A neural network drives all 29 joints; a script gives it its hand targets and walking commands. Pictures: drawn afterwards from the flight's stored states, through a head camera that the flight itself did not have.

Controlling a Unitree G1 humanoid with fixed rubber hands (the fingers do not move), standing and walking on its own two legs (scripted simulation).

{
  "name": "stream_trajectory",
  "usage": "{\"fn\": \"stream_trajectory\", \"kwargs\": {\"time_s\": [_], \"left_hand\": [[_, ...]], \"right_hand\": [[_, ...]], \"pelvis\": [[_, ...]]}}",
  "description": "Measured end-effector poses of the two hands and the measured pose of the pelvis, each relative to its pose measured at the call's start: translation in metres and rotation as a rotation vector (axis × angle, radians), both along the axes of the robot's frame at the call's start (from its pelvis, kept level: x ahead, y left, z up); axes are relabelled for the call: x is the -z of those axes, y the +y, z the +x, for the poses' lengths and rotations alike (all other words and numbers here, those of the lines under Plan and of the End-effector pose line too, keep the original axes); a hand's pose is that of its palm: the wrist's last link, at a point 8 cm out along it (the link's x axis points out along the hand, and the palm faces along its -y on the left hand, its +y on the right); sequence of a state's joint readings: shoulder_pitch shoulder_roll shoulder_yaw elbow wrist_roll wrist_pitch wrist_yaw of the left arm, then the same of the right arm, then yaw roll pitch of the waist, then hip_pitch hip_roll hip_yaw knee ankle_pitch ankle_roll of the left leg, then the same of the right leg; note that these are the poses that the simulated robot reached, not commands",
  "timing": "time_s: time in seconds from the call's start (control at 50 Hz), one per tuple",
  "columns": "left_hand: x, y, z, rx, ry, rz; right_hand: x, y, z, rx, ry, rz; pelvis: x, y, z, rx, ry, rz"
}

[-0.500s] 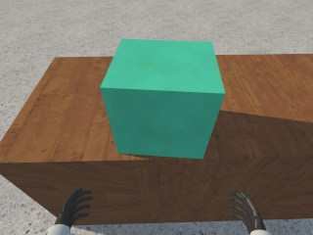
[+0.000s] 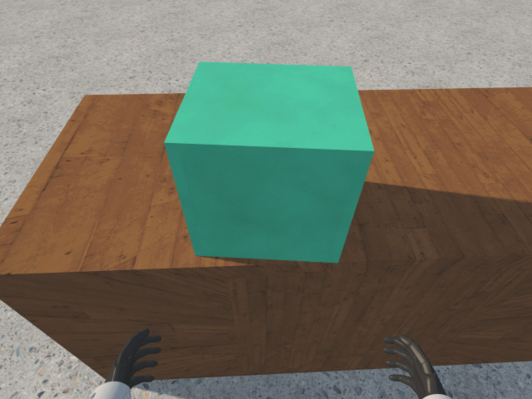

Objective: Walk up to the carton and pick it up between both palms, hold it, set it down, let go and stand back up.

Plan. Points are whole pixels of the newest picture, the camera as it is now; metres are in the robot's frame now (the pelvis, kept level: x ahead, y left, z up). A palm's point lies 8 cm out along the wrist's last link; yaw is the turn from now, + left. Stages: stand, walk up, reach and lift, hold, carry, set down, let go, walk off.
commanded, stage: stand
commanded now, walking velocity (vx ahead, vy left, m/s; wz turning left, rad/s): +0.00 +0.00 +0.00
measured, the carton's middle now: (270, 164) +0.49 +0.01 +0.08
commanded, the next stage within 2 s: none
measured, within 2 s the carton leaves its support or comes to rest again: neither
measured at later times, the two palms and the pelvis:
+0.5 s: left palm out of the picture +0.04 +0.26 -0.12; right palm out of the picture +0.07 -0.24 -0.13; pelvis +0.01 +0.01 +0.00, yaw +1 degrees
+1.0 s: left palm out of the picture -0.04 +0.26 -0.14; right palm out of the picture -0.02 -0.22 -0.14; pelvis -0.01 +0.02 +0.00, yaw +1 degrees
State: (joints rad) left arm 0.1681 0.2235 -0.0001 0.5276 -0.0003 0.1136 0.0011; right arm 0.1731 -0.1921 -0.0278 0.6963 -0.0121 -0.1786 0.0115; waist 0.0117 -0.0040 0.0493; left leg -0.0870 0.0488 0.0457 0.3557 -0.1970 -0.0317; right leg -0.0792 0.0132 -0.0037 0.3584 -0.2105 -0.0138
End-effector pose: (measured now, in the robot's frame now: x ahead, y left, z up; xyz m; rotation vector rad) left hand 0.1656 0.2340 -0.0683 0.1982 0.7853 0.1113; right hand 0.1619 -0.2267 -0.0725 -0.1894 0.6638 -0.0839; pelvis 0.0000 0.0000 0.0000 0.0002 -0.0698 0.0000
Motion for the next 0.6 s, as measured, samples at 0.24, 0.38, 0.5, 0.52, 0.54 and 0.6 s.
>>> {"fn": "stream_trajectory", "kwargs": {"time_s": [0.24, 0.38, 0.5, 0.52, 0.54, 0.6], "left_hand": [[0.036, 0.032, -0.090, -0.049, 0.235, 0.059], [0.047, 0.033, -0.113, -0.093, 0.302, 0.035], [0.054, 0.030, -0.121, -0.105, 0.336, 0.019], [0.054, 0.031, -0.122, -0.106, 0.341, 0.018], [0.055, 0.031, -0.124, -0.107, 0.347, 0.018], [0.057, 0.034, -0.133, -0.118, 0.375, 0.017]], "right_hand": [[0.049, -0.019, -0.086, 0.026, 0.433, -0.050], [0.053, -0.012, -0.093, 0.022, 0.475, -0.052], [0.053, -0.010, -0.093, 0.045, 0.476, -0.058], [0.054, -0.010, -0.096, 0.049, 0.483, -0.058], [0.055, -0.009, -0.099, 0.053, 0.493, -0.058], [0.057, -0.009, -0.111, 0.072, 0.522, -0.057]], "pelvis": [[0.004, 0.007, 0.004, -0.020, 0.082, -0.006], [0.004, 0.011, 0.008, -0.025, 0.088, -0.005], [0.004, 0.014, 0.011, -0.023, 0.082, -0.006], [0.004, 0.015, 0.011, -0.024, 0.080, -0.006], [0.004, 0.016, 0.011, -0.024, 0.078, -0.006], [0.003, 0.017, 0.011, -0.023, 0.072, -0.005]]}}
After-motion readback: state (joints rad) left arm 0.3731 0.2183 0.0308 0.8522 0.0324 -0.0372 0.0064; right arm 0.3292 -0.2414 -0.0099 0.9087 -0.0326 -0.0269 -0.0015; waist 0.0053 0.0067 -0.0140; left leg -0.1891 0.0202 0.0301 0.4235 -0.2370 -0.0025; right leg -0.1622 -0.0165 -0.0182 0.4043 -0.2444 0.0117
